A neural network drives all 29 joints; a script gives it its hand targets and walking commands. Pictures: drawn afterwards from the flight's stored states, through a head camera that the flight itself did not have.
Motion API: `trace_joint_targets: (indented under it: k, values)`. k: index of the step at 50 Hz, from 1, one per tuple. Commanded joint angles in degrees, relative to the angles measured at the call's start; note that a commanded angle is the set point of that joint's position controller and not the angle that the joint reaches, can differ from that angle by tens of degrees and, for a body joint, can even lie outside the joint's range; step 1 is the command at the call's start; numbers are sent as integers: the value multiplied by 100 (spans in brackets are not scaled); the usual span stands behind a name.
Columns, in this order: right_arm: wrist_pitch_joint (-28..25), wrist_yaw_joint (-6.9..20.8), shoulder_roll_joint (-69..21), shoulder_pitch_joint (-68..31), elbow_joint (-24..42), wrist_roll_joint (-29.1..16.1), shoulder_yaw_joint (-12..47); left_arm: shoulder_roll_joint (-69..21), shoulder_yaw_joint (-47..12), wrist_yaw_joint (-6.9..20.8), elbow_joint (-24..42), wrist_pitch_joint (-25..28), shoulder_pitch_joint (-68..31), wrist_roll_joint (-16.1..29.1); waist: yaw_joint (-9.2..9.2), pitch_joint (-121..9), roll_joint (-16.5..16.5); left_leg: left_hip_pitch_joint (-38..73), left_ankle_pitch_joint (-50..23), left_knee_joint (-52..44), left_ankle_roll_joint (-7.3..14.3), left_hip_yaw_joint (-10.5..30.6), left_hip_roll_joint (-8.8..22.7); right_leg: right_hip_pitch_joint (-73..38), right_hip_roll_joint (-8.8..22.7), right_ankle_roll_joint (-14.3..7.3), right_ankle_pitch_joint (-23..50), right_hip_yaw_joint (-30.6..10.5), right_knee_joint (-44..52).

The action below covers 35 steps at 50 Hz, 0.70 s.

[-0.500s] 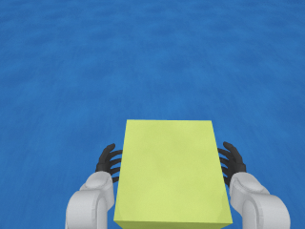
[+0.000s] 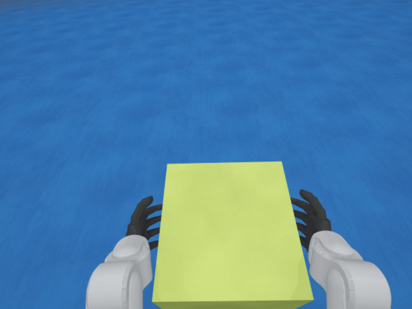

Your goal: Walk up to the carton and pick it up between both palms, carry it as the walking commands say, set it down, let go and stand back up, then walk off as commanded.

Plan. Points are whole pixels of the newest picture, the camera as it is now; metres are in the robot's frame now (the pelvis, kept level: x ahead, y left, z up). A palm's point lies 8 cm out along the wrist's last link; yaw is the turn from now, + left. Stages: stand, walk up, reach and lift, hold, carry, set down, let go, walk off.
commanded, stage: carry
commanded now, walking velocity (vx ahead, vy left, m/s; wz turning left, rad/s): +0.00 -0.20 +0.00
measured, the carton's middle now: (225, 246) +0.25 +0.00 +0.03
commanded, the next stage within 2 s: none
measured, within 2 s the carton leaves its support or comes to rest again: neither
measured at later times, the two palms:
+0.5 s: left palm (220, 293) +0.16 +0.01 +0.07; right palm out of the picture +0.15 -0.27 +0.09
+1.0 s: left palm out of the picture +0.08 -0.07 +0.10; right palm out of the picture +0.07 -0.36 +0.11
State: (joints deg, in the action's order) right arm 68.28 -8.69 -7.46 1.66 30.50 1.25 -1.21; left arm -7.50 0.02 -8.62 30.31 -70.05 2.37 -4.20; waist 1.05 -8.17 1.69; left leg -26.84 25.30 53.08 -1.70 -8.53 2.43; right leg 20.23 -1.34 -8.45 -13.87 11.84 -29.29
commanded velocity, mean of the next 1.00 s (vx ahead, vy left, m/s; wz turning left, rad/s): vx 0.00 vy -0.20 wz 0.00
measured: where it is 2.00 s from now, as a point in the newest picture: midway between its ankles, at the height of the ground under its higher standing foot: outside the picture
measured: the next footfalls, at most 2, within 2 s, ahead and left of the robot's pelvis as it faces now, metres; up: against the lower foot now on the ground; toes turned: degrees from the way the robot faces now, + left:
left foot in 0.14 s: +0.00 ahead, +0.11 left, +0.00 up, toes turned +10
right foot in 0.40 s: -0.03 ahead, -0.24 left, +0.00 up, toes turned -8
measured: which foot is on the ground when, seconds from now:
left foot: up 0.00-0.12, down 0.14-0.40, up 0.42-0.66, down 0.68-1.00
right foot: down 0.00-0.16, up 0.18-0.38, down 0.40-0.68, up 0.70-1.00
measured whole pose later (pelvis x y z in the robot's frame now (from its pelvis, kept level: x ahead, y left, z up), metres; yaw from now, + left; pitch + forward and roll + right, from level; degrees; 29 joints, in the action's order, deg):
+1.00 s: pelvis -0.17 -0.21 +0.01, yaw -2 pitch +3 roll -3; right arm 66.2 -7.5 -7.4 0.5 33.1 0.9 -3.8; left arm -7.3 -1.5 -9.6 31.1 -69.8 -2.6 -4.4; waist 0.1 -1.4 -0.3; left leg -19.2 8.5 25.4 -1.2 -9.9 10.7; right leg 29.4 4.7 3.2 -17.0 0.4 -50.4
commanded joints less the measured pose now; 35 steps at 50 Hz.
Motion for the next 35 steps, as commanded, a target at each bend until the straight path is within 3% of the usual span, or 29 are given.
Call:
trace_joint_targets:
  k: [1, 2, 3, 4, 5, 6, 7, 8, 9, 10, 12, 14, 15, 16, 17, 18, 19, 20, 21, 22, 24, 27, 29, 30, 31, 32, 33, 34, 35]
  values:
    - [84, 542, -4114, -1535, 169, -1185, 3156, -4181, -3326, 700, 631, 126, -2206, 1806, -62, -394, 428, 259, -200, -1566, 135, 152, 93, -935, 1477, -145, 2630, -1789, 723]
    - [53, 569, -4205, -1666, 169, -1239, 3178, -4164, -3351, 683, 729, 160, -2341, 1817, -74, -409, 222, 707, -509, -1911, 139, -88, 31, -548, 1432, 9, 2190, -1658, 829]
    - [-3, 558, -4243, -1783, 402, -1237, 3203, -4182, -3343, 688, 826, 199, -2328, 1823, -133, -662, 428, 1288, -1082, -2526, 154, -23, 219, -529, 1242, 144, 1781, -1263, 649]
    - [3, 545, -4376, -1780, 380, -1306, 3249, -4279, -3340, 677, 774, 182, -2237, 1831, -194, -801, 143, 1973, -1401, -2749, 275, 319, 592, 21, 1107, 563, 1612, -1147, 506]
    - [-5, 564, -4427, -1643, 311, -1256, 3238, -4283, -3454, 701, 934, 203, -2444, 1888, -201, -752, -40, 2326, -1631, -2872, 385, 711, 1045, 418, 929, 748, 1498, -1057, 205]
    - [17, 596, -4419, -1535, 105, -1268, 3150, -4245, -3431, 662, 910, 185, -2398, 1806, -176, -755, -1221, 2518, -1476, -3138, 674, 1650, 1828, 960, 751, 961, 76, -975, -493]
    - [-44, 638, -4479, -1711, 383, -1346, 3279, -4339, -3501, 687, 931, 206, -2388, 1783, -251, -778, -1705, 2238, -1238, -3567, 1216, 2716, 2809, 1282, 521, 1164, -1370, -993, -1857]
    - [-65, 668, -4572, -1778, 393, -1379, 3325, -4386, -3498, 666, 1009, 235, -2456, 1768, -219, -476, -1682, 1723, -1370, -3561, 1484, 2726, 3186, 1431, 861, 1059, -1453, -1695, -2821]
    - [-43, 701, -4502, -1843, 182, -1318, 3290, -4427, -3498, 700, 756, 215, -2504, 1708, -188, -28, -1742, 848, -1180, -3726, 1435, 2367, 2891, 1145, 888, 943, -1319, -1825, -2969]
    - [-91, 704, -4450, -1999, 365, -1322, 3326, -4398, -3441, 727, 640, 261, -2336, 1680, -129, -171, -1221, 776, -962, -3722, 1132, 1800, 2415, 951, 766, 869, -1062, -1655, -2866]
    - [-2, 733, -4692, -2048, 188, -1364, 3360, -4446, -3364, 715, 670, 271, -2519, 1759, -78, -50, -837, 583, -1390, -3444, 648, 838, 1773, 637, 590, 865, -847, -1219, -2145]
    - [-17, 693, -4485, -2293, 626, -1491, 3572, -4373, -3105, 666, 388, 282, -2031, 1594, -117, -79, -622, 1149, -3133, -2925, 494, 525, 1657, 275, 87, 896, -842, -352, -1034]
    - [10, 661, -4446, -2151, 707, -1537, 3626, -4387, -3058, 686, 345, 249, -1774, 1619, -82, -342, -720, 1251, -3739, -2600, 401, 371, 1633, -218, 111, 919, -544, -271, -396]
    - [-20, 629, -4351, -2139, 785, -1507, 3564, -4297, -3017, 668, 419, 290, -1751, 1632, -59, -664, -460, 1266, -3685, -2171, 260, 112, 1330, -674, 43, 935, -306, -122, 178]
    - [-3, 588, -4231, -2024, 781, -1418, 3564, -4203, -2992, 703, 458, 296, -1755, 1673, -57, -589, 305, 922, -2511, -1935, 137, 86, 1261, -968, 266, 941, 28, -369, 782]
    - [-10, 566, -4162, -2077, 905, -1386, 3537, -4204, -2896, 696, 343, 262, -1744, 1637, -134, -821, 1086, 249, -979, -1570, -148, -201, 764, -1493, 1051, 777, 1707, -1214, 719]
    - [44, 571, -4145, -1918, 754, -1299, 3466, -4194, -3041, 729, 575, 234, -2004, 1759, -91, -589, 1971, -589, 655, -543, -371, -243, 289, -1480, 1832, 346, 2563, -2268, 1034]
    - [62, 560, -4190, -1954, 569, -1293, 3443, -4192, -3061, 724, 558, 213, -2020, 1769, -59, -387, 1883, -563, 1262, 558, -346, 76, 214, -865, 1951, -90, 2687, -2033, 1052]
    - [96, 574, -4322, -1802, 436, -1353, 3539, -4132, -3000, 698, 523, 207, -1778, 1648, -34, -446, 1451, -409, 1028, 1088, -303, 220, 303, -767, 1841, -215, 2925, -1671, 917]
    - [45, 621, -4469, -2070, 616, -1462, 3643, -4311, -2988, 704, 562, 252, -1866, 1615, -42, -476, 920, -481, 790, 1178, -255, 171, 317, -952, 1570, -106, 3157, -1477, 797]
    - [-17, 724, -4852, -1946, 389, -1589, 3584, -4637, -3246, 673, 914, 376, -2315, 1733, -43, -790, 362, -461, 534, 518, -187, 114, 231, -1284, 1464, -124, 3760, -1295, 339]
    - [-125, 805, -4973, -1881, 405, -1689, 3456, -4705, -3509, 628, 1443, 453, -2731, 1747, -26, -1199, -298, -255, 181, -143, -53, 155, 210, -1467, 1627, -139, 2880, -1426, 224]
    - [-70, 789, -4709, -1634, 355, -1606, 3407, -4665, -3446, 588, 1023, 381, -2243, 1660, -67, -1253, 118, 463, -174, -1116, 35, 53, 158, -1013, 1553, -208, 2297, -1442, 218]
    - [-56, 765, -4489, -1598, 383, -1603, 3435, -4394, -3231, 567, 669, 333, -1749, 1486, -129, -1381, 272, 1122, -773, -2048, 164, 88, 191, -802, 1492, -47, 1975, -1435, 196]
    - [-18, 762, -4249, -1586, 387, -1496, 3329, -4251, -3240, 540, 528, 304, -1615, 1460, -179, -1287, 416, 1909, -1335, -2965, 205, 139, 379, -246, 1322, 151, 1741, -1272, -23]
    - [15, 743, -3992, -1430, 259, -1397, 3196, -4080, -3162, 520, 207, 222, -1333, 1386, -235, -1130, -91, 2768, -2305, -3154, 301, 1034, 1195, 790, 1009, 577, 1340, -940, -645]
    - [59, 711, -3885, -1423, 137, -1268, 3061, -4069, -3238, 550, 161, 134, -1577, 1451, -206, -733, -1331, 3002, -3695, -3423, 764, 2700, 2664, 2056, 478, 877, -1212, -827, -1813]
    - [66, 710, -3918, -1480, -166, -1188, 2956, -3985, -3248, 578, 113, 121, -2022, 1423, -150, -175, -897, 2083, -3109, -3658, 1065, 2858, 3002, 1925, 442, 917, -1717, -1372, -2758]
    - [16, 718, -4038, -1632, 47, -1215, 3038, -4232, -3357, 612, 176, 141, -2168, 1508, -216, 185, -726, 1726, -2565, -3737, 1231, 2436, 2854, 2002, 533, 889, -1529, -1722, -3257]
